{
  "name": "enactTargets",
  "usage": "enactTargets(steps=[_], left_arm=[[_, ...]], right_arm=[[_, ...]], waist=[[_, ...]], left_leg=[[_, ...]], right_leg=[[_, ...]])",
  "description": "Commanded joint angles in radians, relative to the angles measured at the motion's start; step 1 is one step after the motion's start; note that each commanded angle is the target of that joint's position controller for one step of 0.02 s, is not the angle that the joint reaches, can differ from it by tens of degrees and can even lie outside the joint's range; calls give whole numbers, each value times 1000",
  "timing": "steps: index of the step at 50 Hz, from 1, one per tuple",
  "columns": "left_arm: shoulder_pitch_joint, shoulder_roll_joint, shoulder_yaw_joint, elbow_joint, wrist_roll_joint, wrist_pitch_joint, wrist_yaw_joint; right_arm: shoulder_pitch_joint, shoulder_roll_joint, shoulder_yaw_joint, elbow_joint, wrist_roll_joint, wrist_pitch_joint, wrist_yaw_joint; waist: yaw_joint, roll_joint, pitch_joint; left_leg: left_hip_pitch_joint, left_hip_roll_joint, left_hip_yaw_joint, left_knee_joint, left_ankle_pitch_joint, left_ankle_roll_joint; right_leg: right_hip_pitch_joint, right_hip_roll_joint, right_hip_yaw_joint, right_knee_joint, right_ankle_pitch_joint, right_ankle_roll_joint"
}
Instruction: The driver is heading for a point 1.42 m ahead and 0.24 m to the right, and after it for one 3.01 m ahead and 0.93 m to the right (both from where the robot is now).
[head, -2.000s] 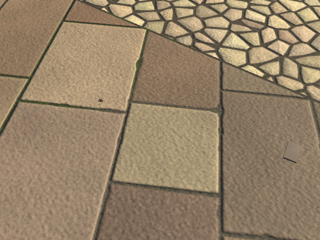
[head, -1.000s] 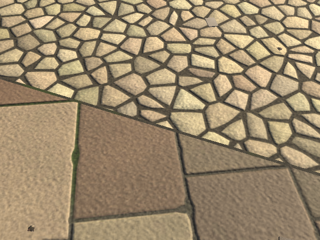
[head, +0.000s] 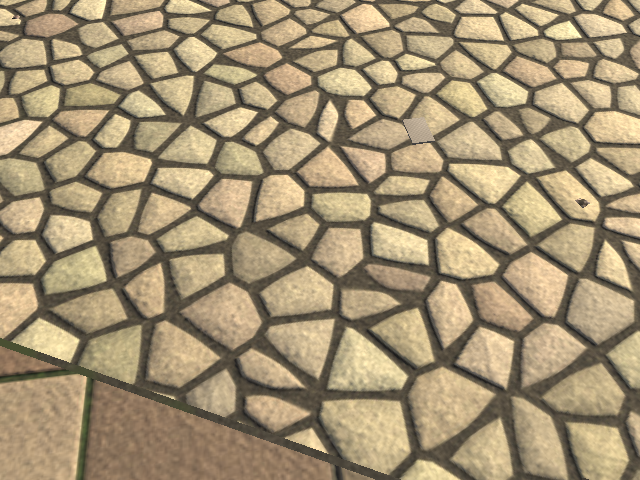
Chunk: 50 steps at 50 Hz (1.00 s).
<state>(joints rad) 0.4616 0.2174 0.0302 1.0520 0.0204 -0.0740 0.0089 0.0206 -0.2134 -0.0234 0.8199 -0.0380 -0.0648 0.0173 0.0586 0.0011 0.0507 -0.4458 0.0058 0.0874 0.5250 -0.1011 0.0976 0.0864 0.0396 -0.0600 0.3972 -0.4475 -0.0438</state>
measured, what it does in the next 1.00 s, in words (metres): walks ahead, turning right: right foot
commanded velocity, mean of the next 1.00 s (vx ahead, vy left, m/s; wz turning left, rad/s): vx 0.50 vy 0.00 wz -0.32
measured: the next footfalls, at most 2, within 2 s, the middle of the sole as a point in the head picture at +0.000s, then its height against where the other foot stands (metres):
right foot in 0.56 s outside the picture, level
left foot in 1.10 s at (368, 337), level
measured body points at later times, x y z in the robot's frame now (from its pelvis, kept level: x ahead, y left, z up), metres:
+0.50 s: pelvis +0.26 +0.00 +0.01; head +0.29 -0.01 +0.46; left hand +0.45 +0.20 -0.11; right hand +0.17 -0.23 -0.14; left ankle +0.11 +0.08 -0.72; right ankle +0.40 -0.11 -0.70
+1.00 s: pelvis +0.52 -0.07 +0.02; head +0.55 -0.09 +0.47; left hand +0.58 +0.20 -0.11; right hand +0.63 -0.35 -0.09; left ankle +0.73 +0.01 -0.68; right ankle +0.40 -0.09 -0.72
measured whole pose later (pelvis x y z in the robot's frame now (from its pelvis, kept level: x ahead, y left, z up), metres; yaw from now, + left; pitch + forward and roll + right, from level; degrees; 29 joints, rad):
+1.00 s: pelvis +0.52 -0.07 +0.02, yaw -22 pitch +1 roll -1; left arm 0.42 0.24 0.06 0.96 0.01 -0.06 0.01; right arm 0.04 -0.24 -0.03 0.79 -0.03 -0.03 0.03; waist 0.08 0.04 0.04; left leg -0.62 0.08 0.01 0.66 -0.02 -0.02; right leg 0.04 0.14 0.13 0.23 -0.28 -0.12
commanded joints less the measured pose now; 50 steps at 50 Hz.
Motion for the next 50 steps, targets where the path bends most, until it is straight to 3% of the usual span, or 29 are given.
enactTargets(steps=[1,2,3,4,6,9,12,18,22,25,26,27,28,29,30,31,32,33,34,35,38,42,47,50], left_arm=[[111,26,1,-74,-38,-11,-7],[26,132,28,-68,-7,-6,-2],[-49,129,33,-94,-9,-11,-7],[-85,106,28,-98,-10,-13,-11],[-74,74,24,-88,13,10,-20],[-105,53,24,-95,17,33,-34],[-221,55,24,-128,8,44,-40],[-413,33,8,-193,2,36,-47],[-489,34,4,-234,7,32,-51],[-421,55,17,-226,11,30,-45],[-341,70,27,-205,12,28,-42],[-216,92,43,-168,17,22,-39],[-55,157,70,-127,32,17,-30],[-9,270,103,-139,34,24,-16],[-28,268,102,-138,-4,39,-20],[-96,249,97,-138,-13,44,-15],[-142,191,85,-143,-14,41,-13],[-184,157,76,-149,-14,36,-10],[-207,131,66,-150,-21,30,-5],[-208,129,63,-152,-23,22,-4],[-159,173,72,-147,-24,5,-7],[-73,175,72,-143,-21,10,-10],[19,154,59,-119,-13,6,-1],[42,166,55,-110,-3,4,9]], right_arm=[[497,-307,-92,93,-21,-9,-22],[409,-244,-82,81,19,3,-14],[301,-188,-65,64,25,2,-11],[252,-134,-52,62,21,-5,-7],[236,-86,-37,85,26,-17,-11],[307,-103,-39,127,32,-38,-13],[358,-115,-41,148,24,-42,-16],[420,-99,-30,176,22,-47,-27],[471,-107,-31,204,16,-41,-43],[446,-140,-38,204,12,-30,-56],[436,-153,-42,202,10,-22,-56],[425,-164,-45,194,12,-13,-55],[401,-164,-43,166,18,-12,-52],[436,-74,-27,100,40,-21,-29],[343,-141,-44,70,28,-32,-24],[263,-132,-41,37,28,-44,-18],[252,-126,-38,35,30,-53,-18],[256,-119,-40,41,21,-46,-20],[271,-111,-39,38,3,-26,-20],[284,-99,-38,39,-8,-5,-16],[233,-89,-36,8,-11,27,-7],[63,-102,-36,-57,-4,33,-4],[-68,-92,-21,-104,3,23,9],[-122,-101,-17,-134,9,11,13]], waist=[[-163,292,-350],[-149,104,-262],[-109,69,-125],[-87,30,-65],[-38,64,-29],[-24,59,-22],[-45,53,24],[-87,57,63],[-104,55,76],[-59,86,19],[-26,95,-29],[25,89,-99],[100,40,-185],[63,-193,-291],[63,-118,-328],[33,-62,-176],[1,6,-96],[-41,38,-41],[-74,26,-31],[-88,9,-42],[-87,-14,-37],[-27,-44,-2],[32,-59,1],[43,-67,17]], left_leg=[[795,436,-713,-200,-163,237],[699,382,-717,-249,-221,203],[555,349,-554,-267,-197,174],[445,305,-454,-305,-97,149],[321,228,-310,-347,14,101],[301,206,-237,-381,114,109],[326,201,-166,-426,98,96],[391,190,-21,-436,221,53],[524,229,36,-371,383,48],[595,247,86,-187,789,32],[599,247,102,-54,894,28],[550,239,120,133,867,16],[360,217,128,400,646,-10],[-62,40,136,814,-113,-67],[-218,-45,-81,947,-400,-69],[-301,31,-127,907,-305,-60],[-265,67,-121,816,-236,-61],[-209,92,-121,735,-218,-71],[-145,106,-123,677,-213,-88],[-106,109,-121,640,-212,-103],[-122,107,-92,536,-157,-140],[-225,103,-84,351,-4,-160],[-237,73,-66,171,108,-127],[-211,46,-55,85,83,-92]], right_leg=[[-614,48,-13,836,-49,-33],[-700,-6,128,900,-44,-53],[-719,-53,124,875,55,-58],[-687,-87,117,822,120,-55],[-597,-122,104,740,162,-34],[-606,-129,74,692,205,-8],[-717,-142,77,613,308,6],[-726,-106,30,342,476,-5],[-718,-85,-30,232,420,-47],[-597,-10,-89,199,279,-104],[-511,28,-106,186,233,-130],[-356,56,-101,128,246,-160],[-108,-27,41,81,220,-217],[203,-337,550,31,209,-372],[228,-391,803,-97,268,-407],[118,-359,622,-111,303,-369],[-10,-321,525,-135,387,-323],[-118,-269,445,-153,469,-281],[-194,-221,382,-167,526,-257],[-226,-198,350,-172,557,-250],[-266,-157,315,-194,587,-247],[-209,-142,335,-214,552,-209],[-72,-152,316,-187,668,-171],[-3,-186,326,-158,745,-167]])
